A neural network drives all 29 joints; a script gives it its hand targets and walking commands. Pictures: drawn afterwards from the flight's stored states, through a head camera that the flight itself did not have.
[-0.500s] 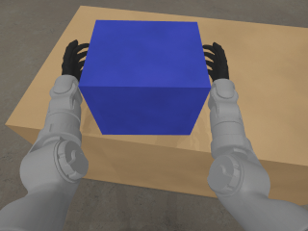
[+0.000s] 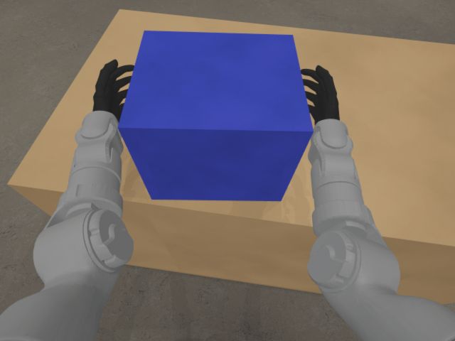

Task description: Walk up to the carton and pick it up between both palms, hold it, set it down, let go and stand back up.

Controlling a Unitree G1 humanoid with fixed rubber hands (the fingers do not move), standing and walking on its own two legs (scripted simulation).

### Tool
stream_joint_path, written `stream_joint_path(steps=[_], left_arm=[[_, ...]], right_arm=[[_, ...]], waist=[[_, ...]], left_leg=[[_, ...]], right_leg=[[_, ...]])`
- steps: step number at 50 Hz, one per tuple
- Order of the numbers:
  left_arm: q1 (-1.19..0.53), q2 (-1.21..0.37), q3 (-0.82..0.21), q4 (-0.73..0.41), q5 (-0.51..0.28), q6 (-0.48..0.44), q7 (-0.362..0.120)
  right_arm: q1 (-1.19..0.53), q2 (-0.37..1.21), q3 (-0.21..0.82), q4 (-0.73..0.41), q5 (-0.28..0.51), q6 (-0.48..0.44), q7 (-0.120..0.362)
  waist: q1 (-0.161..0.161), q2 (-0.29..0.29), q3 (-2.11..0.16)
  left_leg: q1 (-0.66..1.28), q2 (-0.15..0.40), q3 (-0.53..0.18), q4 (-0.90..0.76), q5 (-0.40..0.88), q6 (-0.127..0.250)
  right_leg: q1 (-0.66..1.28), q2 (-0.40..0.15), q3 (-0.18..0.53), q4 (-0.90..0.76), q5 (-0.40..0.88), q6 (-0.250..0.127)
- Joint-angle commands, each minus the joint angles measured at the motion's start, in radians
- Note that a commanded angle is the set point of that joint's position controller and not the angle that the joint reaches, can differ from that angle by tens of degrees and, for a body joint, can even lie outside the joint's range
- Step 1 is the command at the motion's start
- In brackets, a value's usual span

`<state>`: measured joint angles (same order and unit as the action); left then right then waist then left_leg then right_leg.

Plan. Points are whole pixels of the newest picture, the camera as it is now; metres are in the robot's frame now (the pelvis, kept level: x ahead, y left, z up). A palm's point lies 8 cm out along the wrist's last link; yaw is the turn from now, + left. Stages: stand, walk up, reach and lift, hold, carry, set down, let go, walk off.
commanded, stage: reach and lift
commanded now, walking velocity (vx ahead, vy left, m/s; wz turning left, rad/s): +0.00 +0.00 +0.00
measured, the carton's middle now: (217, 122) +0.50 +0.02 +0.05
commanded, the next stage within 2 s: none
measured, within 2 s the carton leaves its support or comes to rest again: leaves its support in 0.62 s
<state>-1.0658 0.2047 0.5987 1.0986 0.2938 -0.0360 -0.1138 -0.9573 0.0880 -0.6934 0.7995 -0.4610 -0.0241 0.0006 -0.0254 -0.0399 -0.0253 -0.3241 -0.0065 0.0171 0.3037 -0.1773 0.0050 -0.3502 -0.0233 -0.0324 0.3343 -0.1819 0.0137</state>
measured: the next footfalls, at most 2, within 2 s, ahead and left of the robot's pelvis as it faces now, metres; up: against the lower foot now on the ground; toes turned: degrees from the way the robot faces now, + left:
none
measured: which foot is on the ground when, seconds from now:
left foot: down 0.00-1.00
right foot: down 0.00-1.00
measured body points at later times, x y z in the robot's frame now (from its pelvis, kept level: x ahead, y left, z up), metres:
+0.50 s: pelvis -0.01 +0.00 +0.00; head +0.04 +0.01 +0.45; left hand +0.45 +0.20 +0.12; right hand +0.43 -0.17 +0.12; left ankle -0.03 +0.12 -0.75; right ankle -0.02 -0.12 -0.75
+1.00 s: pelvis -0.04 +0.01 +0.00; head -0.03 +0.03 +0.45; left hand +0.42 +0.20 +0.17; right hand +0.40 -0.17 +0.16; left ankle -0.03 +0.12 -0.75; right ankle -0.02 -0.12 -0.75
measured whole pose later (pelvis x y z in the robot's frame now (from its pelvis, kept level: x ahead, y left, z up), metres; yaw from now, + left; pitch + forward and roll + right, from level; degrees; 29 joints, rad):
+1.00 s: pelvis -0.04 +0.01 +0.00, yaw +0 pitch +1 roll +0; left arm -0.99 0.14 0.46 0.92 0.26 0.23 -0.05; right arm -0.89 -0.01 -0.57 0.87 -0.26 0.07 0.00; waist -0.01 -0.05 -0.01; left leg -0.17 -0.01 0.02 0.29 -0.14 0.01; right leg -0.17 -0.02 -0.04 0.26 -0.11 0.02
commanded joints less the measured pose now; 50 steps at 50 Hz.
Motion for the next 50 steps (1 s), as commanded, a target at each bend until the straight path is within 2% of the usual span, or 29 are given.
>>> stream_joint_path(steps=[1, 3, 5, 12, 20, 24, 31, 41, 45, 50], left_arm=[[-0.442, -0.428, -0.227, 0.012, 0.003, 0.014, -0.093], [-0.429, -0.446, -0.246, 0.005, -0.006, 0.019, -0.090], [-0.415, -0.453, -0.257, -0.002, -0.013, 0.026, -0.089], [-0.405, -0.443, -0.304, -0.044, -0.057, 0.026, -0.088], [-0.428, -0.459, -0.366, -0.095, -0.107, 0.034, -0.079], [-0.444, -0.471, -0.385, -0.108, -0.118, 0.043, -0.072], [-0.491, -0.507, -0.400, -0.141, -0.123, 0.072, -0.060], [-0.496, -0.497, -0.346, -0.169, -0.085, 0.189, -0.058], [-0.486, -0.501, -0.339, -0.209, -0.074, 0.229, -0.057], [-0.460, -0.522, -0.366, -0.274, -0.078, 0.264, -0.053]], right_arm=[[-0.331, 0.461, 0.282, 0.124, -0.006, -0.020, 0.077], [-0.332, 0.459, 0.291, 0.142, 0.000, -0.029, 0.076], [-0.331, 0.455, 0.305, 0.143, 0.009, -0.035, 0.074], [-0.324, 0.468, 0.375, 0.102, 0.055, -0.037, 0.062], [-0.377, 0.449, 0.439, 0.050, 0.120, -0.048, 0.059], [-0.414, 0.434, 0.465, 0.019, 0.156, -0.052, 0.064], [-0.494, 0.394, 0.471, -0.019, 0.198, -0.051, 0.078], [-0.512, 0.329, 0.387, 0.008, 0.197, 0.029, 0.096], [-0.517, 0.310, 0.373, 0.000, 0.206, 0.048, 0.105], [-0.518, 0.292, 0.397, -0.018, 0.235, 0.050, 0.107]], waist=[[0.000, 0.119, -0.520], [0.004, 0.128, -0.519], [0.006, 0.123, -0.522], [-0.006, 0.080, -0.561], [0.003, 0.077, -0.601], [0.012, 0.064, -0.609], [0.023, 0.067, -0.602], [0.015, 0.061, -0.425], [0.006, 0.067, -0.426], [-0.003, 0.076, -0.452]], left_leg=[[0.409, 0.021, 0.070, 0.112, 0.673, -0.010], [0.460, 0.027, 0.069, 0.135, 0.741, -0.018], [0.446, 0.023, 0.073, 0.142, 0.747, -0.020], [0.310, 0.002, 0.077, 0.102, 0.596, -0.004], [0.262, -0.004, 0.080, 0.089, 0.580, -0.030], [0.200, -0.010, 0.089, 0.061, 0.520, -0.044], [0.192, -0.010, 0.092, 0.023, 0.424, -0.062], [0.225, -0.006, 0.084, -0.043, 0.189, -0.047], [0.271, -0.006, 0.077, -0.039, 0.192, -0.054], [0.353, -0.005, 0.067, -0.009, 0.290, -0.070]], right_leg=[[0.055, 0.023, -0.116, 0.032, 0.414, 0.057], [0.005, 0.032, -0.118, 0.016, 0.396, 0.046], [0.034, 0.031, -0.111, 0.015, 0.423, 0.038], [0.217, 0.007, -0.093, 0.078, 0.578, 0.056], [0.326, 0.020, -0.079, 0.080, 0.600, 0.046], [0.423, 0.022, -0.062, 0.067, 0.600, 0.042], [0.463, 0.031, -0.053, 0.020, 0.483, 0.029], [0.356, 0.029, -0.059, -0.067, 0.142, 0.015], [0.338, 0.036, -0.070, -0.074, 0.122, 0.017], [0.330, 0.051, -0.083, -0.076, 0.154, 0.016]])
